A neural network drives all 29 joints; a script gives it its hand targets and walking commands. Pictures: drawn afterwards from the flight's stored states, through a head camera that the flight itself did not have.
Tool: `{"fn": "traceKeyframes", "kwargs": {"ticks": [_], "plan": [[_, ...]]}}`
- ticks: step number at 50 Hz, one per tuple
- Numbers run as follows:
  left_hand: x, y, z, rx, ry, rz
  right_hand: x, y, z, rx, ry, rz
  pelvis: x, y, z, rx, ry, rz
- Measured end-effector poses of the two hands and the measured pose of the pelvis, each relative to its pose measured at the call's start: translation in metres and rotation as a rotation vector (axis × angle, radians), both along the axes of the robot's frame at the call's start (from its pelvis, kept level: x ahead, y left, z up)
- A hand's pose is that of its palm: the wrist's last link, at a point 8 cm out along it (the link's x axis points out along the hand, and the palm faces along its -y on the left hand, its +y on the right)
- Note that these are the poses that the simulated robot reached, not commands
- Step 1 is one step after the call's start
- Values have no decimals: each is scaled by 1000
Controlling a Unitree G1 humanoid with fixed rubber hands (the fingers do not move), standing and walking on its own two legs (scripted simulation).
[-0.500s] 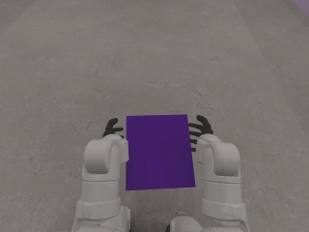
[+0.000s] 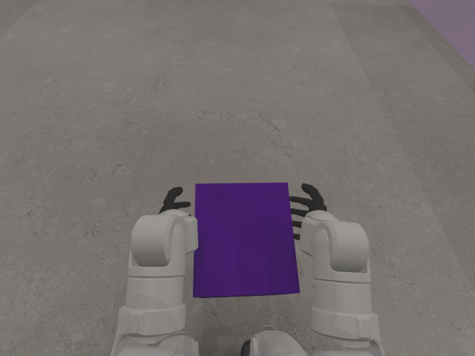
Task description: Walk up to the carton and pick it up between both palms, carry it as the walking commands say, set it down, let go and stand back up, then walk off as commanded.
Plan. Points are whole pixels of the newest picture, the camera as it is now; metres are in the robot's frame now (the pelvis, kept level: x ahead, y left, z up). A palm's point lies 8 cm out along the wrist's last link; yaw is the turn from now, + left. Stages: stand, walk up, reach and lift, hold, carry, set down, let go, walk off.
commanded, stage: carry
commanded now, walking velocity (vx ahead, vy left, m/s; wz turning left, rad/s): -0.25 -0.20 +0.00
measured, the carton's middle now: (240, 246) +0.32 -0.01 -0.02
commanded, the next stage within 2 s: none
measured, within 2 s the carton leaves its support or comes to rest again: neither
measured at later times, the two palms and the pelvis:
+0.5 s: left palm out of the picture +0.12 -0.01 +0.07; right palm out of the picture +0.12 -0.24 +0.07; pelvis -0.19 -0.11 +0.00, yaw +1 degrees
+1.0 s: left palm out of the picture -0.02 -0.10 +0.09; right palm out of the picture -0.02 -0.32 +0.10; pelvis -0.32 -0.20 +0.02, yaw +1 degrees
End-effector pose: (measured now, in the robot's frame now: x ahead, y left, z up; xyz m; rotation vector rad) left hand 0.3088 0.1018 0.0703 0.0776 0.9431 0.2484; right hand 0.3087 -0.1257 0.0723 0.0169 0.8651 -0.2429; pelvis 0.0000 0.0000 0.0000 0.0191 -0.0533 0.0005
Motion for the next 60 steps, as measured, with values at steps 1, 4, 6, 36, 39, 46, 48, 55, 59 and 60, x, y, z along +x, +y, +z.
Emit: {"fn": "traceKeyframes", "kwargs": {"ticks": [1, 4, 6, 36, 39, 46, 48, 55, 59, 60], "plan": [[-6, -4, 0, -8, 0, -12, -9, -4, 1, -9, 1, -14, -7, -2, -1, -6, 2, 0], [-28, -16, -3, -35, -7, -24, -33, -15, 7, -45, -6, -35, -33, -12, 1, -9, -11, -8], [-45, -23, -2, -35, -5, -31, -47, -22, 10, -41, -5, -41, -49, -19, 4, -26, -13, -21], [-267, -149, 0, 3, -24, 48, -251, -147, 6, -10, -30, 50, -262, -164, 2, -2, 8, -14], [-285, -162, 3, 7, -2, 48, -272, -163, 2, 5, -6, 67, -276, -176, 6, 19, 3, 7], [-311, -188, 10, -20, 25, -22, -317, -190, 13, -19, 27, 11, -303, -189, 15, 17, -2, 19], [-318, -194, 13, -30, 14, -42, -324, -195, 20, -43, 16, 3, -311, -193, 19, 8, 1, 21], [-342, -205, 26, -8, -42, 1, -333, -204, 36, -28, -46, 7, -332, -211, 16, 36, 0, 0], [-357, -209, 29, -20, -30, 19, -351, -210, 35, -17, -29, 51, -344, -219, 22, 41, -5, -2], [-361, -209, 29, -26, -23, 17, -357, -212, 35, -12, -21, 63, -347, -221, 24, 42, -7, -5]]}}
